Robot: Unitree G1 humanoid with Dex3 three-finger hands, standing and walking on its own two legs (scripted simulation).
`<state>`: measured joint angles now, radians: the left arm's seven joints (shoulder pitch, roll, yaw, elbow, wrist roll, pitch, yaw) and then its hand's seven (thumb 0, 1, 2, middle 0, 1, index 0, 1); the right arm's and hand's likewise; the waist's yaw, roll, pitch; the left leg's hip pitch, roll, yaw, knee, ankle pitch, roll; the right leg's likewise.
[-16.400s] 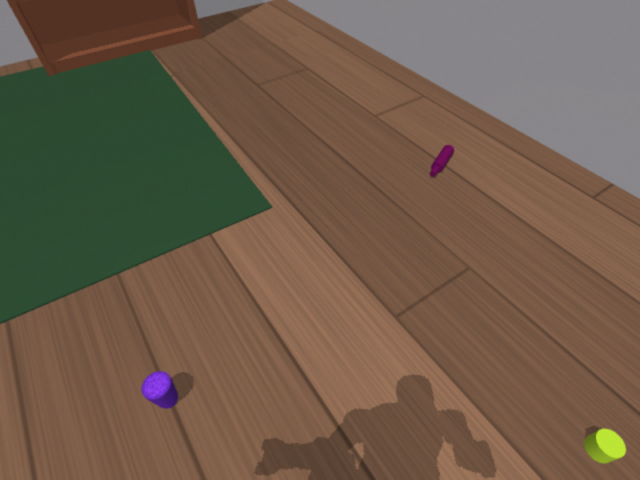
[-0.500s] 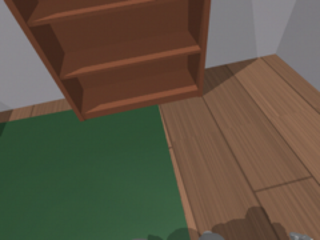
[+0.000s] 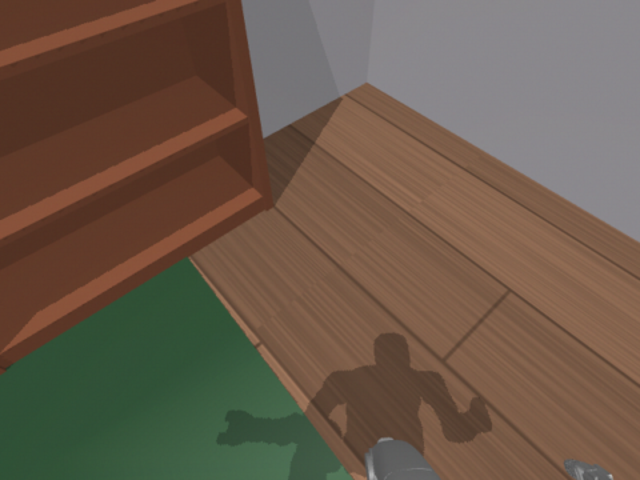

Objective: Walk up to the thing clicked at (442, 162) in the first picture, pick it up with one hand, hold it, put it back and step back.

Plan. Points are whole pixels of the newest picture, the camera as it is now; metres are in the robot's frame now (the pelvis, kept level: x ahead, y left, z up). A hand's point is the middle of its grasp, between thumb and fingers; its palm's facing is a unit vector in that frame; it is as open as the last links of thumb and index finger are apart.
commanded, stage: walk up
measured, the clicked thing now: out of the picture -0.24 -1.46 -0.74
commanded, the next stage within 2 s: none
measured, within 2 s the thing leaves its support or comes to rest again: neither
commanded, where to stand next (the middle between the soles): +0.12 +0.00 m, yaw -43 degrees
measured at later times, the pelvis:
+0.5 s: pelvis +0.11 +0.09 -0.03, yaw -22 degrees
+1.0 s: pelvis +0.06 +0.05 -0.03, yaw -41 degrees
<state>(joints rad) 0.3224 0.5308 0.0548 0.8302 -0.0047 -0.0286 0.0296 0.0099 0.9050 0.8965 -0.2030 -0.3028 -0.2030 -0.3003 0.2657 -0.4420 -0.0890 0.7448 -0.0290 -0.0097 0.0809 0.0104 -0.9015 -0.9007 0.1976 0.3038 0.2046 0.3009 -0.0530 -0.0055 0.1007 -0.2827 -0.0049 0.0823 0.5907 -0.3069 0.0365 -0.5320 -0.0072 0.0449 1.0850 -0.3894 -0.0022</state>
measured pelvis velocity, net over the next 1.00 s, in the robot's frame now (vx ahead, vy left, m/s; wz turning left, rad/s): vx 0.06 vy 0.05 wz -0.71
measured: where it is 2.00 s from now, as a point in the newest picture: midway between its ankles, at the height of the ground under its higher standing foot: outside the picture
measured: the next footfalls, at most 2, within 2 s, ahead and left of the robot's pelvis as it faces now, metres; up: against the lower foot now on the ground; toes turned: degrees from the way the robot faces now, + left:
right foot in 0.24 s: +0.18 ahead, -0.07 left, +0.00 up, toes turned -12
left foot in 0.48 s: +0.24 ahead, +0.21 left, +0.00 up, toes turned -20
